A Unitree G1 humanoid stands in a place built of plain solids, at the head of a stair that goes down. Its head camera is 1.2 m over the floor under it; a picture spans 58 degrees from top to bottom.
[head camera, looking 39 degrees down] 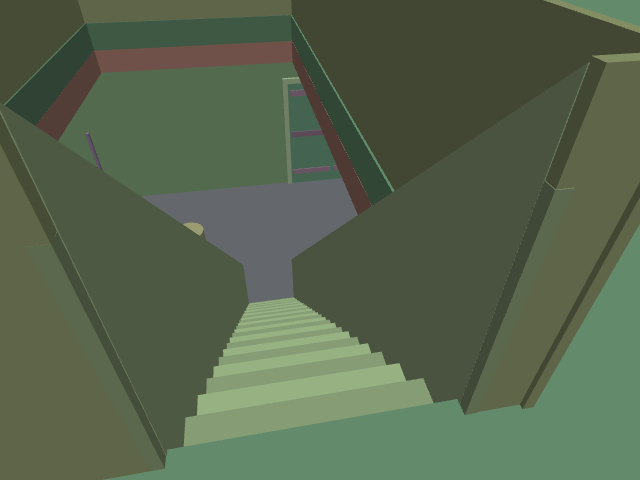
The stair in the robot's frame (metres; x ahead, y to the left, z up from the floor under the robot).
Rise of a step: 0.19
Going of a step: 0.20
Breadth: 0.93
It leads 10 degrees to the left of straight ahead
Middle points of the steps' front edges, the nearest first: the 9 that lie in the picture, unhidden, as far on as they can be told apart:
0.64 0.00 0.00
0.84 0.04 -0.19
1.04 0.08 -0.39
1.24 0.11 -0.58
1.44 0.15 -0.77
1.65 0.19 -0.97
1.85 0.22 -1.16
2.05 0.26 -1.36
2.25 0.30 -1.55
